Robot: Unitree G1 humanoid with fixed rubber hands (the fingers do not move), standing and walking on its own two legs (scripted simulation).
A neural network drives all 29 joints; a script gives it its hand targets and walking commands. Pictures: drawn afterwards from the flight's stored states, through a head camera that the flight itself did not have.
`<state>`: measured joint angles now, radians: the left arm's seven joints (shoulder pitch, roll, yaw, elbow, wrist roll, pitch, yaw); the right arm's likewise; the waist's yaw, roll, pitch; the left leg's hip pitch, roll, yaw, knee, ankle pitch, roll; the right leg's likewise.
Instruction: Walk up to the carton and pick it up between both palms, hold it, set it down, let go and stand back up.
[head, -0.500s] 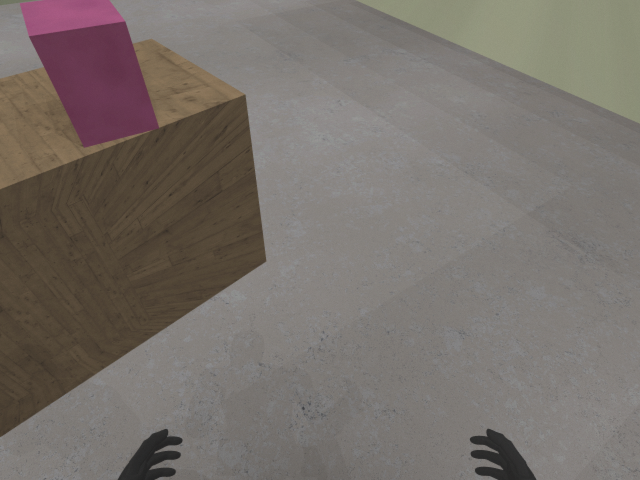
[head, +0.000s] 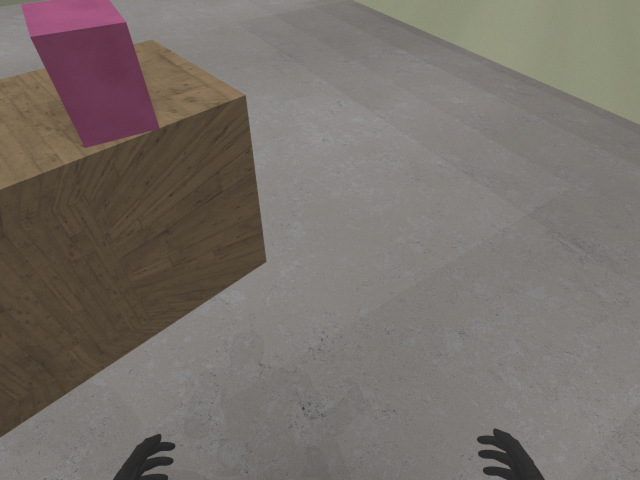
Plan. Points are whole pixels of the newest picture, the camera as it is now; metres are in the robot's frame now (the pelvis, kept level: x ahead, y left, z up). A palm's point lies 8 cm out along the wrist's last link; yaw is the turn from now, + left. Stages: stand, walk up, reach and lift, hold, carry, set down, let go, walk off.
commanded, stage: stand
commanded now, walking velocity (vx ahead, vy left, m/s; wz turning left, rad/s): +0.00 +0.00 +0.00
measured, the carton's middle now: (94, 70) +0.95 +0.53 +0.08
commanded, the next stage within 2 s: walk up in 0.32 s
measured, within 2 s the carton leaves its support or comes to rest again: neither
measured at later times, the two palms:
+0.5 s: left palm out of the picture +0.11 +0.25 -0.09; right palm out of the picture +0.13 -0.26 -0.08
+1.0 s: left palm out of the picture +0.11 +0.44 -0.11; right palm (433, 458) +0.19 -0.14 -0.07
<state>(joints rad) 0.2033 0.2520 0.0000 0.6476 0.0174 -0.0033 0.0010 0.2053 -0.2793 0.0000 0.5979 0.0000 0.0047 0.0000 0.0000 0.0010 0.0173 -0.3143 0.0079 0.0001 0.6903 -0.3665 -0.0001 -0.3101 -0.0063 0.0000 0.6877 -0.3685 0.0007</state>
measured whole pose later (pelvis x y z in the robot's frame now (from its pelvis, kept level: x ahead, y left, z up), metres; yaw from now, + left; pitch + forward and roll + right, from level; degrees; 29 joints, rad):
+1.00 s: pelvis +0.06 +0.14 -0.01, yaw +13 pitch -2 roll -2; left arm 0.26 0.42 0.00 0.61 0.03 -0.01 -0.02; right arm 0.35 -0.36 0.00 0.65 0.00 0.00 0.05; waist 0.00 -0.07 0.11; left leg -0.39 0.01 0.00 0.76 -0.34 0.02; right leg -0.39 -0.08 -0.05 1.14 -0.54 0.00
